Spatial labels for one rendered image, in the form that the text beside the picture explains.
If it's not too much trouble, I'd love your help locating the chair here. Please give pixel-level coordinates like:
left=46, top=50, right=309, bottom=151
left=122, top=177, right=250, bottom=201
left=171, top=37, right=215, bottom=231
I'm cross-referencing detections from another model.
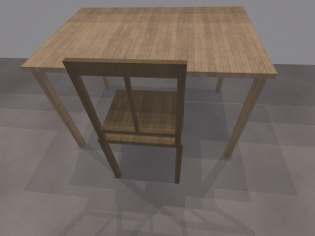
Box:
left=62, top=57, right=187, bottom=184

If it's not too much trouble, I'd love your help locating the table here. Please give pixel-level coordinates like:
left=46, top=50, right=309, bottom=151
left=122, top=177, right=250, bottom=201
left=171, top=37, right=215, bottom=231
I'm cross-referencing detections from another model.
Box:
left=21, top=6, right=278, bottom=158

